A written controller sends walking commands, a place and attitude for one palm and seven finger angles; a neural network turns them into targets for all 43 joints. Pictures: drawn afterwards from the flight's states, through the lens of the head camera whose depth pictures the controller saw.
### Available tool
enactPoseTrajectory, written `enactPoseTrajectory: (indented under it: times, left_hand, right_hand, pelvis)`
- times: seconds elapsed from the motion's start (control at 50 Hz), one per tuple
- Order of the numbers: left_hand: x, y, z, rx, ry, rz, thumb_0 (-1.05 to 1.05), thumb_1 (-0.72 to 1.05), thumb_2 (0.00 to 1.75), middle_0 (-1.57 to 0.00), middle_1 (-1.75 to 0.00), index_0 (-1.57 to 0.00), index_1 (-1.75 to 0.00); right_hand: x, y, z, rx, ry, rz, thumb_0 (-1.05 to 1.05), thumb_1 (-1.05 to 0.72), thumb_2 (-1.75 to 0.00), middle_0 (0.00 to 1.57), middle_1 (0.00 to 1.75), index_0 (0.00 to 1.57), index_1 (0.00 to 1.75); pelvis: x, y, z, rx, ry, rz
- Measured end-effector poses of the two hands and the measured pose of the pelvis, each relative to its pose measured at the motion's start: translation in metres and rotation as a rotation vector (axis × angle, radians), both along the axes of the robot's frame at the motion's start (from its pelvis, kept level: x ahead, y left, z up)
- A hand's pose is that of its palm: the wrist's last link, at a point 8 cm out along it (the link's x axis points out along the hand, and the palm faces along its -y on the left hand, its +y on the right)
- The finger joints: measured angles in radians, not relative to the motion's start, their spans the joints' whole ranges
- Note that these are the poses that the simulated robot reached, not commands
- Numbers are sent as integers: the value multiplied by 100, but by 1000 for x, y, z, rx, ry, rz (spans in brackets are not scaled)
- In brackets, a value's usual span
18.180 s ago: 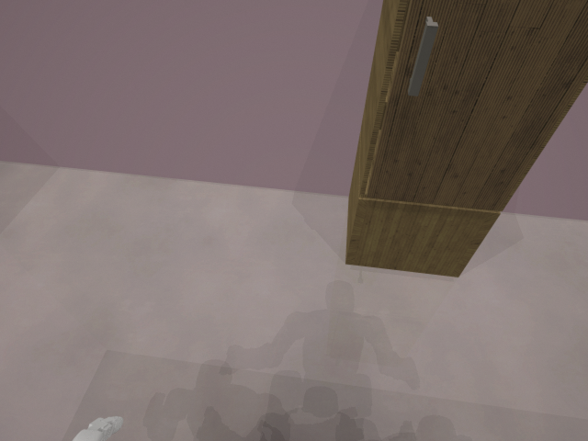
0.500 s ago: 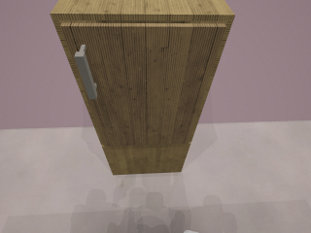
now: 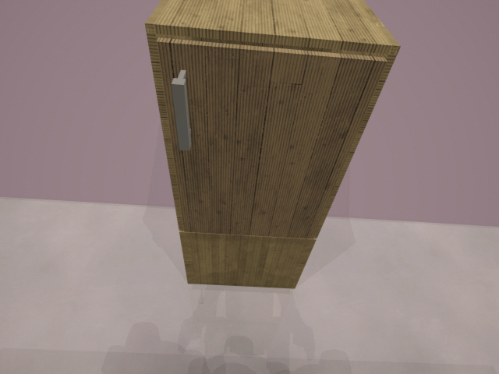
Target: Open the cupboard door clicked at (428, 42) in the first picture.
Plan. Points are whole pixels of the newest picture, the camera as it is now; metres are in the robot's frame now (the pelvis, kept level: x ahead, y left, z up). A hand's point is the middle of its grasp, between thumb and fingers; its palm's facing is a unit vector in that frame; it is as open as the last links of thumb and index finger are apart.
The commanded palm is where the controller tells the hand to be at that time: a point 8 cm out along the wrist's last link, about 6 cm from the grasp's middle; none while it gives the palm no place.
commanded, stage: come to a stop and stand still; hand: left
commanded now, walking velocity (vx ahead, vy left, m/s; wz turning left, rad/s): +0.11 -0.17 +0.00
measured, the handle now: (184, 111) +0.56 +0.18 +0.12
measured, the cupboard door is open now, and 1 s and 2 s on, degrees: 0 0 0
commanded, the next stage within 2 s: look again from close up in 0.22 s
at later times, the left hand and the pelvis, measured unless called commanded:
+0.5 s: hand out of the picture +0.04 +0.13 -0.18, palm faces +0.01 -0.97 -0.22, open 7.2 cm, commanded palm none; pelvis +0.01 -0.05 +0.00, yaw +0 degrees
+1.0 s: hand out of the picture -0.02 +0.15 -0.17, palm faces +0.10 -0.98 -0.16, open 7.3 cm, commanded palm +0.08 +0.20 -0.06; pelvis -0.03 -0.01 +0.00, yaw -1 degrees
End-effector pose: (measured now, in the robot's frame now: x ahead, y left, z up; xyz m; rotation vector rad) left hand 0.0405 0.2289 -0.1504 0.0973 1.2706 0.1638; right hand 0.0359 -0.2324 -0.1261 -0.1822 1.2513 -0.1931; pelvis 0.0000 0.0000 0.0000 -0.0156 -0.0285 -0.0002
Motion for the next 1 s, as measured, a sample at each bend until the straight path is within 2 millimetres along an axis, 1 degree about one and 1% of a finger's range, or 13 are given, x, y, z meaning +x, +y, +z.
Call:
enactPoseTrajectory:
  times: [0.1,0.18,0.24,0.32,0.38,0.48,0.58,0.68,0.76,0.8,0.86,0.98,1.0]
  left_hand:
    - [-34,7,8,-3,91,4,0,92,90,-19,-30,-20,-29]
    - [-50,4,11,2,174,-17,0,91,90,-19,-30,-20,-29]
    - [-48,-4,12,6,201,-34,1,91,90,-19,-30,-20,-29]
    - [-33,-22,12,20,170,-47,1,91,90,-19,-30,-20,-29]
    - [-23,-32,13,52,130,-79,1,93,90,-20,-30,-20,-29]
    - [-9,-48,8,61,52,-64,1,94,90,-20,-30,-20,-30]
    - [-7,-56,3,51,-4,-25,1,95,90,-20,-30,-20,-30]
    - [-20,-54,1,35,1,0,1,95,90,-20,-30,-20,-30]
    - [-36,-50,2,19,22,5,1,93,90,-20,-30,-20,-30]
    - [-44,-47,3,14,33,5,1,93,90,-20,-30,-20,-30]
    - [-57,-41,4,8,48,3,0,92,90,-20,-30,-20,-30]
    - [-80,-28,4,3,73,-5,0,91,90,-20,-30,-20,-30]
    - [-75,-25,10,-8,32,37,1,91,90,-20,-30,-20,-30]
  right_hand:
    - [-19,14,1,18,50,-15,0,-93,-89,20,29,20,30]
    - [-40,19,-3,39,100,-49,0,-93,-89,20,29,20,30]
    - [-59,17,-7,55,156,-78,0,-92,-89,20,29,20,30]
    - [-84,8,-17,82,236,-110,0,-91,-89,21,29,20,30]
    - [-91,-5,-23,102,254,-108,0,-91,-89,21,29,20,30]
    - [-74,-28,-23,78,204,-88,0,-91,-89,20,29,20,30]
    - [-36,-45,-23,39,115,-57,0,-91,-89,20,29,20,30]
    - [6,-45,-15,19,-2,-17,0,-91,-89,20,29,20,30]
    - [25,-34,-7,25,-73,9,0,-91,-89,20,29,20,30]
    - [28,-27,-5,31,-91,17,0,-91,-89,20,29,20,30]
    - [24,-18,-2,36,-102,20,0,-92,-89,20,29,20,30]
    - [-4,-9,-1,22,-65,18,-1,-94,-89,20,29,20,30]
    - [-9,-8,0,17,-82,16,-1,-93,-89,20,29,20,30]
  pelvis:
    - [2,7,8,3,18,-7]
    - [2,4,9,16,32,-15]
    - [1,-2,9,22,40,-19]
    - [2,-16,4,36,43,-23]
    - [3,-29,0,29,43,-24]
    - [9,-47,-4,12,41,4]
    - [12,-53,-7,-6,17,16]
    - [10,-48,-6,-3,-1,17]
    - [5,-41,-2,1,-8,5]
    - [1,-36,0,1,-11,1]
    - [-6,-29,2,1,-17,-3]
    - [-22,-13,3,-5,-20,-10]
    - [-26,-10,3,-5,-24,-12]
